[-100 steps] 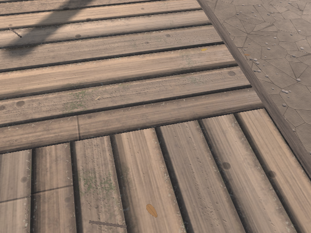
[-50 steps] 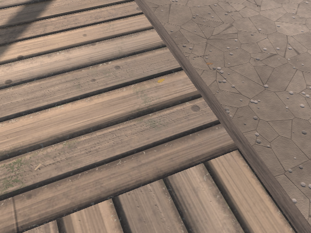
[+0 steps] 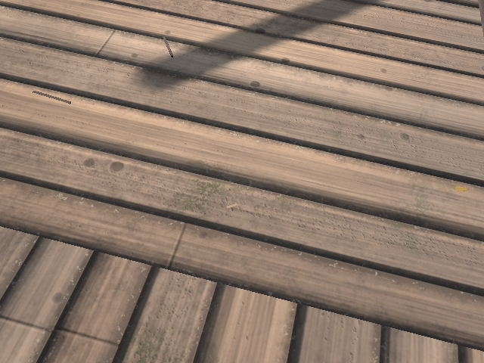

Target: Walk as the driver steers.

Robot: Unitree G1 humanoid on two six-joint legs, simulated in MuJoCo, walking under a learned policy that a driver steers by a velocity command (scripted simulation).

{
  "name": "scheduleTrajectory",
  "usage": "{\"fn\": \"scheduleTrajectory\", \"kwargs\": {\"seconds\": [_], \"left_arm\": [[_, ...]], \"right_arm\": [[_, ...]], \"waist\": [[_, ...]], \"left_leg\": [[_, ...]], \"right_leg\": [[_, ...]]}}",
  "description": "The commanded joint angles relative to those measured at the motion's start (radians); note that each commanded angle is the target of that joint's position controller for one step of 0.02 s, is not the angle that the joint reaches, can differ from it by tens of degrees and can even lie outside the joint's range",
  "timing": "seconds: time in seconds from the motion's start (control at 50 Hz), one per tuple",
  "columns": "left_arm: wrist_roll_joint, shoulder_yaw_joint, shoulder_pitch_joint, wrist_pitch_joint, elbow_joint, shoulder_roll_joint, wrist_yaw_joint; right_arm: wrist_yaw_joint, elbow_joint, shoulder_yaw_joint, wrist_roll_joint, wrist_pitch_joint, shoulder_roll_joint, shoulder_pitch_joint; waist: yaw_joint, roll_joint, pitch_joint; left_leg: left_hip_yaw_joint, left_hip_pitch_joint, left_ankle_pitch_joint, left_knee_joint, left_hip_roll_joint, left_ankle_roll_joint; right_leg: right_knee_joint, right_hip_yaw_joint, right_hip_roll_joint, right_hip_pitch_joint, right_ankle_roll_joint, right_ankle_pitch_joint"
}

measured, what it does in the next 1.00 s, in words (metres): steps on the spot, turning right: right foot, then left foot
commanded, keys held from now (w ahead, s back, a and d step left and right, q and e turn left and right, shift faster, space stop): no key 0.08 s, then e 0.92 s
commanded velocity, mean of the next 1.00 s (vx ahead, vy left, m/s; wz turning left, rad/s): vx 0.00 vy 0.00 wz -0.33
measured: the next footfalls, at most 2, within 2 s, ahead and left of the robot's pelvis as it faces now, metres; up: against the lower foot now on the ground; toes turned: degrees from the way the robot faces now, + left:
right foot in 0.28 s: +0.04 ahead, -0.12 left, +0.00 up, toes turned -1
left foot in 0.60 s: +0.04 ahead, +0.10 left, +0.00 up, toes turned -15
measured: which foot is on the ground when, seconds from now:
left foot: down 0.00-0.30, up 0.32-0.58, down 0.60-1.00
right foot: up 0.00-0.26, down 0.28-0.60, up 0.62-1.00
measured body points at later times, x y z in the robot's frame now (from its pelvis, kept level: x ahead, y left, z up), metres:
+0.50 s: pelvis -0.01 +0.00 +0.00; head +0.02 -0.02 +0.45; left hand +0.11 +0.27 -0.12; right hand +0.09 -0.29 -0.12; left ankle -0.02 +0.11 -0.70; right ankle +0.00 -0.12 -0.74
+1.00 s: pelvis -0.03 +0.01 -0.01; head +0.00 -0.01 +0.44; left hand +0.22 +0.19 -0.12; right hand -0.06 -0.28 -0.13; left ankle +0.00 +0.11 -0.74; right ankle -0.08 -0.08 -0.72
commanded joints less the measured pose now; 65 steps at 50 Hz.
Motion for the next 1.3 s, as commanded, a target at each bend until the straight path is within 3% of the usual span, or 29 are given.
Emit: {"fn": "scheduleTrajectory", "kwargs": {"seconds": [0.02,0.08,0.14,0.18,0.24,0.28,0.3,0.32,0.36,0.44,0.52,0.58,0.6,0.62,0.64,0.68,0.7,0.74,0.84,0.94,1.0,1.02,1.04,1.06,1.08,1.12,1.18,1.24,1.3], "left_arm": [[-0.004,0.019,0.035,0.001,-0.035,0.077,-0.005],[-0.002,0.012,0.009,0.009,-0.032,0.062,-0.001],[-0.005,-0.005,0.016,0.008,-0.004,0.024,-0.002],[-0.01,-0.006,0.014,0.003,0.007,0.031,0.002],[-0.013,-0.006,0.039,-0.016,0.012,0.044,0.005],[0.001,-0.002,0.053,-0.04,0.01,0.089,0.008],[-0.006,0.017,0.045,-0.047,0.007,0.171,0.007],[-0.019,0.027,0.063,-0.047,0.014,0.178,-0.003],[-0.004,0.022,0.073,-0.048,0.012,0.143,-0.005],[-0.012,0.036,0.003,-0.025,0.0,0.13,0.006],[-0.01,0.054,0.01,-0.009,-0.001,0.147,-0.005],[-0.02,0.058,-0.072,-0.002,-0.024,0.146,-0.012],[-0.023,0.047,-0.059,-0.006,-0.038,0.104,-0.012],[-0.027,0.026,-0.022,-0.013,-0.063,0.019,-0.009],[0.007,0.045,-0.023,-0.01,-0.046,0.108,-0.002],[0.004,0.058,0.004,-0.002,-0.013,0.121,-0.012],[0.004,0.058,0.024,0.004,-0.002,0.115,-0.022],[0.001,0.05,0.019,0.01,-0.001,0.101,-0.04],[-0.007,0.031,-0.086,0.019,-0.054,0.072,-0.057],[-0.019,0.019,-0.1,0.019,-0.088,0.058,-0.059],[-0.017,0.017,-0.061,0.008,-0.092,0.051,-0.055],[-0.006,0.019,-0.029,-0.003,-0.084,0.057,-0.047],[0.011,0.035,0.012,-0.02,-0.078,0.126,-0.034],[-0.002,0.068,0.022,-0.03,-0.106,0.286,-0.029],[-0.014,0.077,0.119,-0.03,-0.077,0.265,-0.028],[-0.017,0.043,-0.006,-0.022,-0.087,0.155,-0.017],[-0.02,0.028,-0.062,-0.022,-0.104,0.117,-0.007],[-0.014,0.025,-0.028,-0.035,-0.093,0.118,-0.014],[-0.004,0.019,0.006,-0.036,-0.077,0.115,-0.011]], "right_arm": [[-0.009,-0.041,-0.023,-0.002,-0.022,-0.128,0.011],[-0.013,-0.019,-0.016,-0.01,-0.024,-0.125,0.035],[-0.019,0.002,0.012,-0.024,-0.031,-0.078,0.016],[-0.023,0.022,0.012,-0.03,-0.034,-0.099,0.017],[-0.034,0.034,-0.003,-0.012,-0.026,-0.149,-0.006],[-0.042,0.031,-0.008,-0.01,-0.028,-0.143,0.009],[-0.04,0.014,-0.007,-0.009,-0.026,-0.114,0.037],[-0.046,0.02,-0.002,-0.013,-0.016,-0.089,0.004],[-0.041,0.01,-0.005,-0.009,-0.007,-0.088,-0.029],[-0.029,0.004,-0.003,-0.007,-0.01,-0.071,-0.02],[-0.034,-0.015,0.002,0.003,-0.018,-0.067,-0.012],[-0.048,0.007,-0.002,-0.005,-0.031,-0.079,0.103],[-0.058,0.007,-0.018,-0.019,-0.037,-0.151,0.123],[-0.058,-0.024,-0.041,-0.024,-0.031,-0.268,0.074],[-0.05,-0.028,-0.039,-0.036,-0.026,-0.251,0.05],[-0.043,-0.05,-0.006,-0.027,-0.032,-0.131,-0.026],[-0.045,-0.061,-0.002,-0.025,-0.035,-0.117,-0.052],[-0.05,-0.057,-0.003,-0.023,-0.04,-0.122,-0.013],[-0.046,-0.027,-0.022,-0.022,-0.038,-0.15,0.097],[-0.024,-0.026,-0.037,-0.027,-0.035,-0.18,0.075],[-0.018,-0.023,-0.046,-0.014,-0.027,-0.194,0.053],[-0.018,-0.017,-0.047,-0.008,-0.024,-0.19,0.057],[-0.015,-0.02,-0.041,-0.014,-0.021,-0.158,0.089],[-0.017,-0.097,-0.014,-0.023,-0.012,-0.067,0.057],[-0.032,-0.095,-0.02,-0.029,0.005,-0.113,0.001],[-0.026,-0.071,-0.026,-0.008,0.006,-0.125,0.018],[-0.013,-0.041,-0.035,-0.03,0.002,-0.143,0.066],[-0.006,-0.035,-0.028,-0.012,0.013,-0.115,0.06],[-0.009,-0.036,-0.024,-0.013,0.022,-0.104,0.027]], "waist": [[-0.009,0.149,-0.121],[-0.03,0.168,-0.091],[-0.031,0.166,-0.085],[-0.036,0.173,-0.072],[0.001,0.135,-0.068],[-0.001,0.059,-0.088],[-0.051,-0.068,-0.087],[-0.008,-0.144,-0.069],[0.016,-0.143,-0.063],[-0.017,-0.079,-0.081],[0.008,-0.109,-0.13],[-0.058,-0.097,-0.14],[-0.048,0.023,-0.135],[-0.02,0.29,-0.123],[-0.023,0.231,-0.099],[0.028,0.132,-0.039],[0.04,0.157,-0.045],[0.012,0.192,-0.066],[-0.058,0.2,-0.09],[-0.057,0.235,-0.102],[-0.023,0.217,-0.116],[0.003,0.169,-0.124],[0.016,-0.006,-0.137],[-0.001,-0.249,-0.105],[0.075,-0.122,-0.148],[-0.005,-0.053,-0.052],[-0.032,-0.063,-0.11],[-0.018,-0.04,-0.131],[0.006,-0.065,-0.105]], "left_leg": [[-0.184,0.132,0.53,-0.12,0.245,0.133],[-0.21,0.123,0.395,-0.142,0.252,0.139],[-0.174,0.056,0.281,-0.158,0.247,0.124],[-0.177,0.022,0.253,-0.145,0.253,0.121],[-0.174,0.018,0.299,-0.066,0.263,0.104],[-0.141,-0.019,0.234,0.027,0.213,0.042],[-0.042,-0.079,0.09,0.113,0.09,0.002],[0.04,-0.113,-0.1,0.21,0.002,-0.034],[-0.001,-0.206,-0.335,0.443,-0.013,-0.041],[-0.006,-0.241,-0.25,0.428,0.014,-0.084],[0.008,-0.15,-0.21,0.249,-0.002,-0.096],[0.018,0.063,-0.037,-0.067,-0.008,-0.076],[-0.123,0.143,-0.092,-0.187,0.132,-0.045],[-0.433,0.168,-0.126,-0.275,0.405,0.048],[-0.444,0.029,-0.009,-0.235,0.475,0.14],[-0.271,-0.035,0.135,-0.2,0.372,0.135],[-0.186,-0.005,0.182,-0.183,0.316,0.106],[-0.097,0.077,0.36,-0.142,0.282,0.105],[-0.062,0.209,0.442,-0.101,0.344,0.142],[0.01,0.132,0.483,-0.049,0.358,0.124],[0.051,0.091,0.438,0.042,0.357,0.079],[0.09,0.029,0.338,0.119,0.338,0.029],[0.161,-0.122,0.118,0.317,0.274,-0.039],[0.188,-0.419,-0.417,0.504,0.081,-0.114],[0.028,-0.396,-0.439,0.65,0.088,-0.111],[-0.014,-0.398,-0.266,0.671,0.121,-0.104],[0.005,-0.347,-0.152,0.665,0.1,-0.117],[0.015,-0.323,-0.138,0.61,0.093,-0.121],[0.014,-0.309,-0.149,0.508,0.092,-0.115]], "right_leg": [[-0.014,0.019,0.002,-0.033,0.008,0.042],[-0.135,0.023,0.006,-0.014,0.005,0.031],[-0.317,0.021,0.009,0.128,-0.013,0.028],[-0.39,0.011,0.031,0.193,-0.027,0.022],[-0.551,-0.002,0.051,0.25,-0.053,0.114],[-0.651,0.13,-0.03,0.321,-0.083,0.343],[-0.648,0.296,-0.137,0.323,-0.142,0.544],[-0.696,0.427,-0.235,0.28,-0.241,0.63],[-0.756,0.487,-0.273,0.295,-0.322,0.62],[-0.726,0.352,-0.128,0.325,-0.246,0.524],[-0.694,0.392,-0.112,0.318,-0.229,0.508],[-0.632,0.402,-0.051,0.192,-0.148,0.402],[-0.537,0.348,0.018,0.083,-0.089,0.219],[-0.335,0.156,0.191,-0.084,-0.038,-0.074],[-0.126,0.116,0.138,-0.065,-0.036,-0.18],[0.031,0.125,0.1,-0.037,-0.043,-0.081],[0.063,0.105,0.095,-0.046,-0.034,-0.03],[0.06,0.068,0.092,-0.076,-0.005,-0.008],[-0.097,0.031,0.065,-0.082,0.016,-0.036],[-0.299,-0.047,0.066,0.09,-0.022,-0.059],[-0.501,-0.077,0.081,0.204,-0.055,0.04],[-0.639,-0.056,0.087,0.296,-0.07,0.168],[-0.765,0.152,-0.036,0.424,-0.102,0.226],[-0.772,0.571,-0.337,0.477,-0.241,0.623],[-0.734,0.53,-0.349,0.447,-0.351,0.697],[-0.741,0.359,-0.211,0.358,-0.305,0.586],[-0.723,0.277,-0.118,0.379,-0.258,0.677],[-0.721,0.266,-0.117,0.39,-0.256,0.683],[-0.737,0.296,-0.124,0.383,-0.259,0.579]]}}
Keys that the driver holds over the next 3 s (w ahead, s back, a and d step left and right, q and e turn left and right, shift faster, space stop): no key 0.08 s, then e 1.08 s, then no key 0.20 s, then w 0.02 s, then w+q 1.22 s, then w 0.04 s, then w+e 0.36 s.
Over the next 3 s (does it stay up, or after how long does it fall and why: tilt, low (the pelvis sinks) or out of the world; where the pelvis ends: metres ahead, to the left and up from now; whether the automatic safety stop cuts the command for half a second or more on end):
stays up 0.67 -0.19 -0.01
